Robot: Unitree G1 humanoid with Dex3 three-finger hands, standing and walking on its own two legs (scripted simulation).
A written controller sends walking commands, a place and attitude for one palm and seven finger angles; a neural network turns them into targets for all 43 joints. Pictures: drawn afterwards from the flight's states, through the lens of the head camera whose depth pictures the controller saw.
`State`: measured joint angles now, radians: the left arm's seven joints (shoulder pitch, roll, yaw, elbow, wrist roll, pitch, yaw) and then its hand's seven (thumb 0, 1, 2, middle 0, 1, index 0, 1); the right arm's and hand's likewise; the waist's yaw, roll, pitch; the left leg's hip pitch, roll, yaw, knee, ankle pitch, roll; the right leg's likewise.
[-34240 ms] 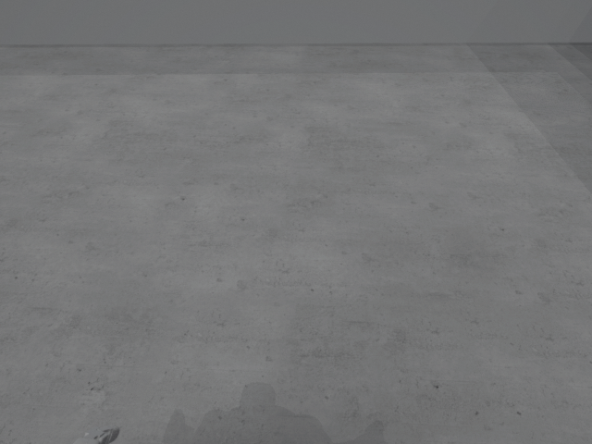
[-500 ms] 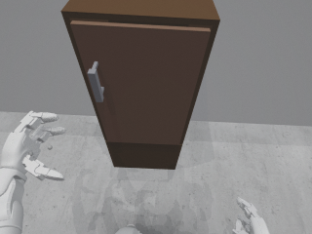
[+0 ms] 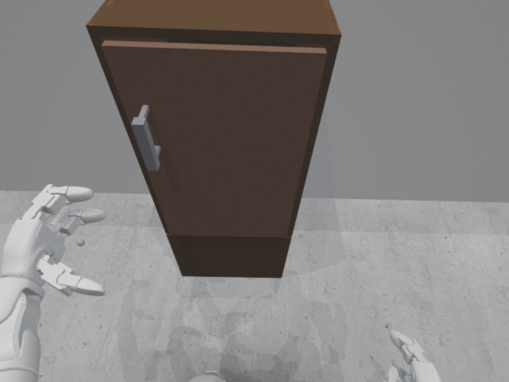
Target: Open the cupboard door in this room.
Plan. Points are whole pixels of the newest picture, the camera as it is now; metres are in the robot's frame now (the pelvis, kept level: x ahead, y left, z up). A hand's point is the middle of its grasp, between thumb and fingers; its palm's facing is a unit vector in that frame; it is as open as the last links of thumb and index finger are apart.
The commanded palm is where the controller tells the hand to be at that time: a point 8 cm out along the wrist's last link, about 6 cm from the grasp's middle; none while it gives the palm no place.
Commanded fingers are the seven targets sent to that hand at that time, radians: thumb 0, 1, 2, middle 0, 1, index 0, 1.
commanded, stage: move the hooked fingers beside the handle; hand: left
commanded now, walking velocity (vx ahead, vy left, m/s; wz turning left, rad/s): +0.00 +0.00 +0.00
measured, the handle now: (149, 138) +0.53 +0.24 +0.06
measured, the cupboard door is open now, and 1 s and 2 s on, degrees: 0 0 0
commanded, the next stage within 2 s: none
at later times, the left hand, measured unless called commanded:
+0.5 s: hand (97, 208) +0.35 +0.27 +0.07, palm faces +0.05 -1.00 -0.02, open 14.0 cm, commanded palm +0.32 +0.32 +0.07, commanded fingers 0.00 -0.50 0.30 -0.30 -1.20 -0.30 -1.20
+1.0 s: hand (100, 183) +0.40 +0.28 +0.07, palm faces +0.05 -1.00 +0.00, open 14.0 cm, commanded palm +0.38 +0.34 +0.07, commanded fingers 0.00 -0.50 0.30 -0.30 -1.20 -0.30 -1.20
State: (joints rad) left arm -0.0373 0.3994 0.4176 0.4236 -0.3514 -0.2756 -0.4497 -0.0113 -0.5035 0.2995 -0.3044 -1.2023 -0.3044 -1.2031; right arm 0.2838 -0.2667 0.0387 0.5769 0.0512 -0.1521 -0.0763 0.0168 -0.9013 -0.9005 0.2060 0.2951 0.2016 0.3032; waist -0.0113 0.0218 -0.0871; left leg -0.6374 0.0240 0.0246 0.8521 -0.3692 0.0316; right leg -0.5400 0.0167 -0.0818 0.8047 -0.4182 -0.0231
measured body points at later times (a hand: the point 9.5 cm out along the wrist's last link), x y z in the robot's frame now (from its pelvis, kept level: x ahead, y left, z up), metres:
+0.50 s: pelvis +0.00 -0.01 +0.00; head +0.06 +0.00 +0.44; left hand +0.34 +0.32 +0.08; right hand +0.12 -0.27 -0.10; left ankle +0.03 +0.10 -0.70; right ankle -0.01 -0.11 -0.70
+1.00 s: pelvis +0.01 +0.00 -0.01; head +0.08 +0.02 +0.43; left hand +0.40 +0.34 +0.07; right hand +0.09 -0.27 -0.11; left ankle +0.03 +0.10 -0.70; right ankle -0.01 -0.11 -0.70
